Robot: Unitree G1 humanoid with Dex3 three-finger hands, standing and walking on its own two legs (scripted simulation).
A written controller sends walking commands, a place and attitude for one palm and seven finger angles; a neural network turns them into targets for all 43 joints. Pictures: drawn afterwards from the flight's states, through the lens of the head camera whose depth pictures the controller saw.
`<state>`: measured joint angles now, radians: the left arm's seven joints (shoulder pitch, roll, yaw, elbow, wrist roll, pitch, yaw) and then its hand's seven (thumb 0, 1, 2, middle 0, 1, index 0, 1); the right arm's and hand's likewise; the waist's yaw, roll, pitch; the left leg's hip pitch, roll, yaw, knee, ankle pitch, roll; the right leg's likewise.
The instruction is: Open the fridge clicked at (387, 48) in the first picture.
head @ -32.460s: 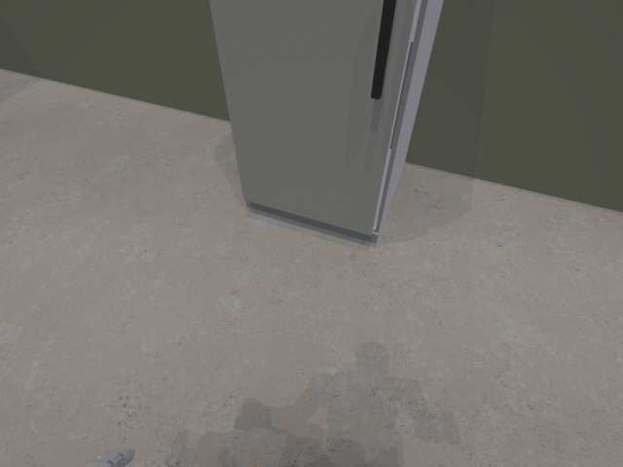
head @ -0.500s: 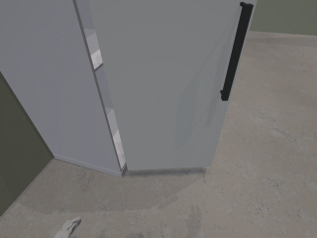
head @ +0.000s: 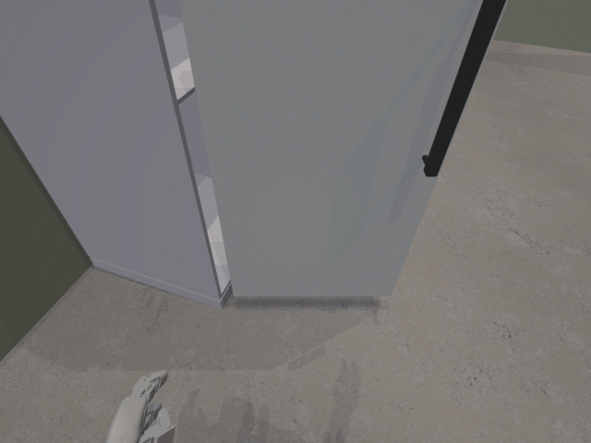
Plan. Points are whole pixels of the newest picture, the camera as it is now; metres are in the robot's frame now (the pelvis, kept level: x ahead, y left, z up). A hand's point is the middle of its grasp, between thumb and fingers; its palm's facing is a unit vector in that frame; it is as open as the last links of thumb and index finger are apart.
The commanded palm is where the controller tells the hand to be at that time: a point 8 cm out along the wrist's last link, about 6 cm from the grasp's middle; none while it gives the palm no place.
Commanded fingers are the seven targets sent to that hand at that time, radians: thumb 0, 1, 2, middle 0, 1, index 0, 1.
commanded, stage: stop stepping back and stand still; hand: right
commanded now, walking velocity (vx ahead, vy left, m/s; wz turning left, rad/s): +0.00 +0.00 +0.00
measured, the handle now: (454, 91) +0.74 -0.28 +0.15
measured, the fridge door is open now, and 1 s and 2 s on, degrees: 70 70 70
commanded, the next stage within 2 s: let the arm hang, fingers relaxed in 0.48 s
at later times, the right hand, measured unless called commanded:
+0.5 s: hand (579, 306) +0.24 -0.27 +0.17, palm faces +0.42 +0.79 -0.44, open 7.4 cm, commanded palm +0.18 -0.31 +0.19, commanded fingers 0.00 -0.90 -0.90 0.20 0.30 0.20 0.30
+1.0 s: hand out of the picture +0.05 -0.21 -0.17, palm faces +0.00 +0.98 -0.18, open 6.9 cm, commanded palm none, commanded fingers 0.00 -0.90 -0.90 0.20 0.30 0.20 0.30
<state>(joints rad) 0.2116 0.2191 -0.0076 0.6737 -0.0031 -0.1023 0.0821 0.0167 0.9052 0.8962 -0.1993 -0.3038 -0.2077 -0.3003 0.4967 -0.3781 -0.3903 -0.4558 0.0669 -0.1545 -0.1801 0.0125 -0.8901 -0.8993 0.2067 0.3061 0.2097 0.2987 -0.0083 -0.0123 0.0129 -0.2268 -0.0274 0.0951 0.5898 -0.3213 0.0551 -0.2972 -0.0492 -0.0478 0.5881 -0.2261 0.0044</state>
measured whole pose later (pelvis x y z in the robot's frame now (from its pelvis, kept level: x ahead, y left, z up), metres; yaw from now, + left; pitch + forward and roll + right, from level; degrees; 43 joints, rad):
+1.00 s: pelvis +0.02 -0.02 +0.01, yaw -1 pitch +1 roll +1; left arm 0.27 0.19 -0.02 1.02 0.03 0.05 0.02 0.01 0.91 0.90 -0.20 -0.30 -0.20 -0.30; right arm 0.24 -0.22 0.00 0.98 -0.02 0.03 -0.02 -0.03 -1.00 -0.90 0.20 0.30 0.21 0.30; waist 0.01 0.05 0.08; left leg -0.20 -0.01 0.10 0.44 -0.26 0.02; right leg -0.30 -0.02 -0.04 0.50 -0.21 -0.02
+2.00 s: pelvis +0.05 -0.04 +0.02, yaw +2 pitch +0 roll +0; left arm 0.23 0.15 -0.01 1.15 0.02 0.01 0.03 0.01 0.91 0.90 -0.20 -0.30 -0.20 -0.30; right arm 0.23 -0.17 0.01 1.14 -0.02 0.01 -0.03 0.00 -0.91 -0.90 0.20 0.30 0.20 0.30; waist 0.01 0.02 0.05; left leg -0.12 0.02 0.04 0.37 -0.26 -0.01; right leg -0.18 0.01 -0.10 0.39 -0.22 -0.04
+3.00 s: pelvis +0.06 -0.04 +0.02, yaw +2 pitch +0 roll +0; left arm 0.23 0.15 -0.01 1.16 0.02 0.00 0.03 0.01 0.91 0.90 -0.20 -0.30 -0.20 -0.30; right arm 0.24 -0.16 0.01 1.14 -0.01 0.00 -0.04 0.01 -0.92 -0.90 0.20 0.30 0.20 0.30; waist 0.01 0.02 0.05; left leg -0.09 0.02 0.04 0.35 -0.26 -0.01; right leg -0.16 0.01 -0.11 0.37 -0.23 -0.04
